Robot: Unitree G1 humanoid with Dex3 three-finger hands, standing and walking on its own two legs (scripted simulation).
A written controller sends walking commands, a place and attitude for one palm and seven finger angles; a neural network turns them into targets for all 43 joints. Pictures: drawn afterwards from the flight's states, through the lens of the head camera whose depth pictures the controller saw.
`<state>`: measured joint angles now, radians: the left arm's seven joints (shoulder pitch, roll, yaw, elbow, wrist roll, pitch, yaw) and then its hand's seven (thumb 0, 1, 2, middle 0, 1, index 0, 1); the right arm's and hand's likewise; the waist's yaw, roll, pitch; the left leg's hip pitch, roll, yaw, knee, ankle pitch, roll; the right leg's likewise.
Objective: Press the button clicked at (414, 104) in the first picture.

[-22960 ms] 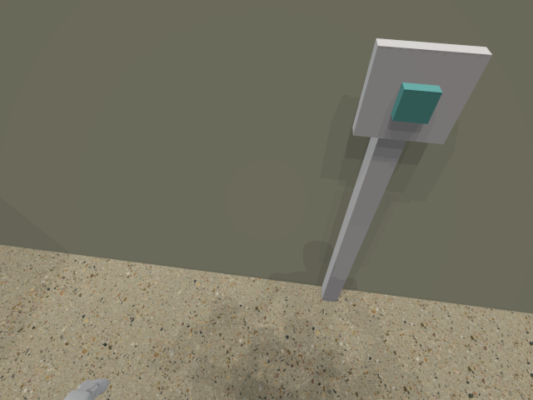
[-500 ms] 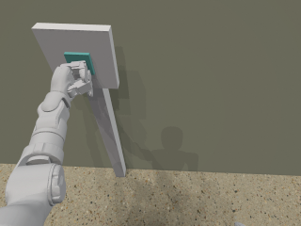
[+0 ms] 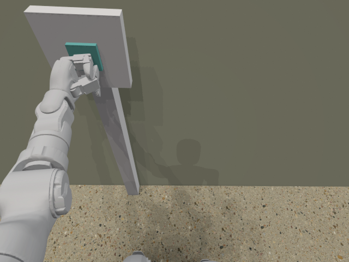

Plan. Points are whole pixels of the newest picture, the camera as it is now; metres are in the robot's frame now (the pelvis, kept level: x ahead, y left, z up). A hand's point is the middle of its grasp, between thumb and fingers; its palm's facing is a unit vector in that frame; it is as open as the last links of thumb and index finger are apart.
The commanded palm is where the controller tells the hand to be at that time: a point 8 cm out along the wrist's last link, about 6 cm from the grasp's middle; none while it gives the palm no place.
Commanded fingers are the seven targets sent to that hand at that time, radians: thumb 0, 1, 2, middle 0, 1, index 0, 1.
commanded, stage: pull the fist back off the button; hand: left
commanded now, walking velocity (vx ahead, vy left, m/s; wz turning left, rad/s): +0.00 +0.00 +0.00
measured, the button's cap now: (86, 54) +0.53 +0.19 +0.19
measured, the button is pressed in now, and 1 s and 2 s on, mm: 13 0 0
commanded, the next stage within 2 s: draw the hand back to the body in 0.86 s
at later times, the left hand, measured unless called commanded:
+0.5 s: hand (100, 92) +0.45 +0.15 +0.15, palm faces -0.02 -1.00 +0.00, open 2.9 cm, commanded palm +0.41 +0.21 +0.16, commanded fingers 0.00 0.90 0.90 -1.30 -1.50 -1.30 -1.50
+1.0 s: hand (86, 113) +0.38 +0.17 +0.15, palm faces +0.01 -1.00 +0.00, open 3.1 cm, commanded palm +0.35 +0.22 +0.16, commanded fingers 0.00 0.90 0.90 -1.30 -1.50 -1.30 -1.50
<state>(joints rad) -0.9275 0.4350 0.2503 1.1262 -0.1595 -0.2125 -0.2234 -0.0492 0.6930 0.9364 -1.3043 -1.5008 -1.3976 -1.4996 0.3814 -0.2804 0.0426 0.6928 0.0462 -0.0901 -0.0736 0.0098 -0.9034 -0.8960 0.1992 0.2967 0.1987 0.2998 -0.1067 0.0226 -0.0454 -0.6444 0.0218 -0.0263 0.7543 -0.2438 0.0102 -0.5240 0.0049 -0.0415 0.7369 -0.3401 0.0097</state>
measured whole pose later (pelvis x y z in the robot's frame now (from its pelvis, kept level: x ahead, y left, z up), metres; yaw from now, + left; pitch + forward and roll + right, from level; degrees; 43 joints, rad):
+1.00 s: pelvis +0.07 -0.02 +0.02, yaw +1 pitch +2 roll +0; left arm -0.14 0.27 0.23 0.13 -0.27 0.09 -0.23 0.02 0.90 0.90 -1.31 -1.50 -1.30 -1.50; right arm 0.16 -0.25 0.05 0.56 0.05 -0.07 -0.09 0.01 -0.90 -0.90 0.20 0.30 0.20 0.30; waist 0.03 0.04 -0.06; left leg -0.36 0.01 -0.04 0.63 -0.30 -0.02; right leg -0.23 0.00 -0.04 0.61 -0.40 -0.01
